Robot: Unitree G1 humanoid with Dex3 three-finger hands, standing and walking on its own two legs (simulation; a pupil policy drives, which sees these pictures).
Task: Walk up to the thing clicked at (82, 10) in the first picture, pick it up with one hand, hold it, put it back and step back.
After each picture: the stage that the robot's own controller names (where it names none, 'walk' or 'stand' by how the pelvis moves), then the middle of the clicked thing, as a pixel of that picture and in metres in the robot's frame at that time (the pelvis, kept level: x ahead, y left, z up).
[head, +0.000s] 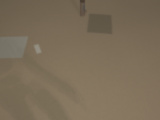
stand; (82, 7) +2.07 +0.01 -0.66
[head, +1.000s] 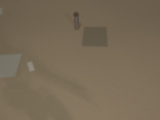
walk; (76, 21) +1.93 +0.25 -0.65
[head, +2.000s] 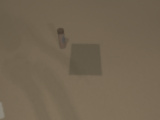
walk; (61, 39) +1.33 +0.31 -0.65
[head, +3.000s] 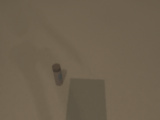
walk; (57, 75) +0.84 +0.27 -0.64
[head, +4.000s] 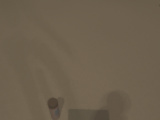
walk; (54, 109) +0.52 +0.20 -0.63
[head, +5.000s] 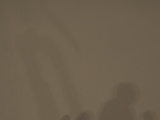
stand; out of the picture +0.38 +0.19 -0.65
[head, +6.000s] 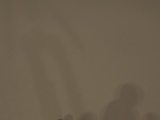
stand; out of the picture +0.39 +0.17 -0.65
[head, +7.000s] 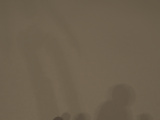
stand; out of the picture +0.39 +0.15 -0.65
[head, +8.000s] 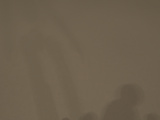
stand; out of the picture +0.37 +0.19 -0.66
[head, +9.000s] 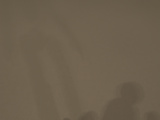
stand; out of the picture +0.36 +0.18 -0.66
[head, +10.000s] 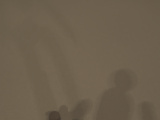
go down; out of the picture +0.39 +0.19 -0.64
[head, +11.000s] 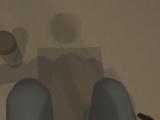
go down; (10, 52) +0.43 +0.26 -0.23
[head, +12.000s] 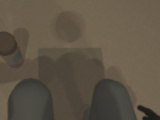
close in; (11, 53) +0.43 +0.26 -0.24
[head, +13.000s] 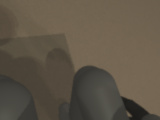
close in; out of the picture +0.41 +0.30 -0.16
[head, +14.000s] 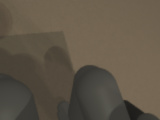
lift; out of the picture +0.40 +0.31 -0.16
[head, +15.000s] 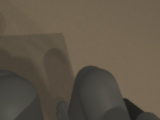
lift; out of the picture +0.37 +0.30 -0.16
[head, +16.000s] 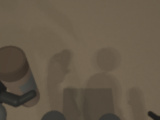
lift; (21, 83) +0.32 +0.19 +0.03
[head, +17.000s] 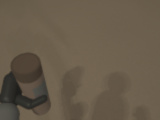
hold; (35, 89) +0.31 +0.16 +0.04
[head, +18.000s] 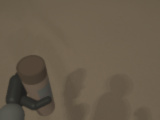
hold; (39, 90) +0.31 +0.15 +0.04
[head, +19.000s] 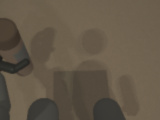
crouch; (15, 53) +0.42 +0.21 -0.04
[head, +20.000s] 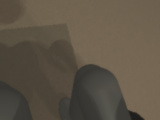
lower; out of the picture +0.42 +0.31 -0.17
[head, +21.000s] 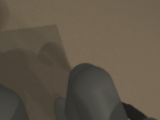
lower; out of the picture +0.43 +0.32 -0.16
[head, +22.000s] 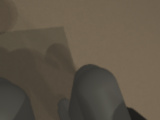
lower; out of the picture +0.41 +0.32 -0.16
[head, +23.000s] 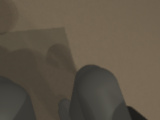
lower; out of the picture +0.40 +0.32 -0.16
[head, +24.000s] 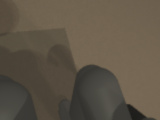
loosen; out of the picture +0.40 +0.31 -0.16
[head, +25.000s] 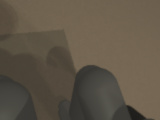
withdraw; out of the picture +0.40 +0.31 -0.16
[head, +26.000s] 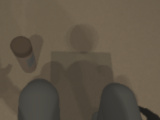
walk; (25, 57) +0.43 +0.26 -0.25
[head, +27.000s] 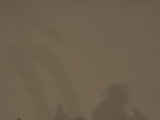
stand; out of the picture +0.36 +0.19 -0.59
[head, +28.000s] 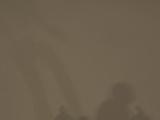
stand; out of the picture +0.37 +0.20 -0.60
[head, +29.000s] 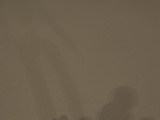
stand; out of the picture +0.38 +0.19 -0.62
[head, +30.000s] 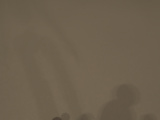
walk; out of the picture +0.40 +0.18 -0.65
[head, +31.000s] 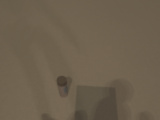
walk; (62, 87) +0.60 +0.16 -0.63
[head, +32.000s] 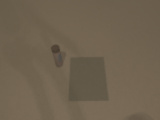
walk; (57, 56) +0.93 +0.29 -0.62
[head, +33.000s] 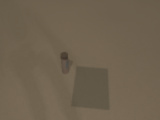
stand; (64, 63) +1.01 +0.19 -0.65
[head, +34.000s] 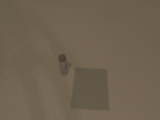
stand; (63, 65) +1.00 +0.21 -0.66
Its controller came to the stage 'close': yes
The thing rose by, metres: 0.67
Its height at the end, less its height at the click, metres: +0.00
